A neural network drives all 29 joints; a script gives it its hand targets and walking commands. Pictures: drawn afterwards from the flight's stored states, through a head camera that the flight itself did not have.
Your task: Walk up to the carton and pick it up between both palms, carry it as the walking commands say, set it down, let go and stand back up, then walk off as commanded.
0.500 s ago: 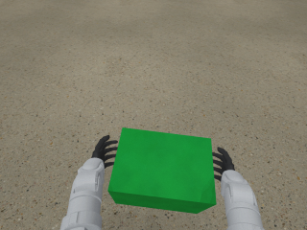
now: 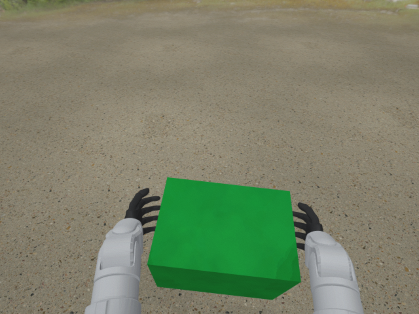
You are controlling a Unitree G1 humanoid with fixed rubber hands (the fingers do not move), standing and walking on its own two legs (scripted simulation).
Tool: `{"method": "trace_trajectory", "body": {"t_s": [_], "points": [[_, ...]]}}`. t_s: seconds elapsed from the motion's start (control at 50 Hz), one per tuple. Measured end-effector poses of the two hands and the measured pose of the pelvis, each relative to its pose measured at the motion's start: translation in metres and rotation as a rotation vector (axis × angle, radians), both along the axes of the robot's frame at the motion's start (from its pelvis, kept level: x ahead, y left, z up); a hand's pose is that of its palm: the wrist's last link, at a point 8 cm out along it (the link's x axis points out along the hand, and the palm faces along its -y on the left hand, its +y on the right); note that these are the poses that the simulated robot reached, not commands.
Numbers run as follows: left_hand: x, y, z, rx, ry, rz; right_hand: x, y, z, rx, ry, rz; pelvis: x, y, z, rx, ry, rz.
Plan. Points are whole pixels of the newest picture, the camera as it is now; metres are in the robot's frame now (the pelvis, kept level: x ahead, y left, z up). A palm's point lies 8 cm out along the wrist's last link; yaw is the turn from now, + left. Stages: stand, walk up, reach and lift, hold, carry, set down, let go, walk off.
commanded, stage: reach and lift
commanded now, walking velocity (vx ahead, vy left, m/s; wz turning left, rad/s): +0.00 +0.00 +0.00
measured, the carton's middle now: (221, 240) +0.32 -0.01 -0.03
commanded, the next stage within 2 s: hold in 0.86 s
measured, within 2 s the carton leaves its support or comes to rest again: neither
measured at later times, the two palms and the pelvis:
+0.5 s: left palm (129, 231) +0.29 +0.17 +0.05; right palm (308, 239) +0.29 -0.18 +0.03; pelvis +0.01 +0.00 +0.00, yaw +0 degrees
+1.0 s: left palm (130, 234) +0.28 +0.17 +0.05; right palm (311, 241) +0.28 -0.18 +0.04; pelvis +0.00 -0.01 +0.00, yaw +0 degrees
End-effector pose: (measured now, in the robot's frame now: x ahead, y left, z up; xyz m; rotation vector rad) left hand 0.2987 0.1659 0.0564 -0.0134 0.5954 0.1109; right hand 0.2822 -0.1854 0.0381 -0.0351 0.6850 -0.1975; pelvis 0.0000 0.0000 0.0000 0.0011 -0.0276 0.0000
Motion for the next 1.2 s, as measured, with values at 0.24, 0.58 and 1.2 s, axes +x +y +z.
{"method": "trace_trajectory", "body": {"t_s": [0.24,0.58,1.2], "points": [[-0.008,-0.002,-0.006,0.006,0.034,0.02,-0.002,-0.001,-0.003,-0.015,0.036,0.005,0.0,-0.001,0.0,0.003,-0.036,-0.016],[-0.011,0.006,-0.006,0.013,0.027,0.065,0.002,0.008,-0.005,-0.006,0.027,0.029,0.007,-0.003,0.001,0.003,-0.033,-0.003],[-0.019,0.003,-0.004,0.012,0.018,0.062,-0.004,0.004,0.0,-0.01,0.01,0.027,0.001,-0.006,0.001,0.003,-0.048,0.002]]}}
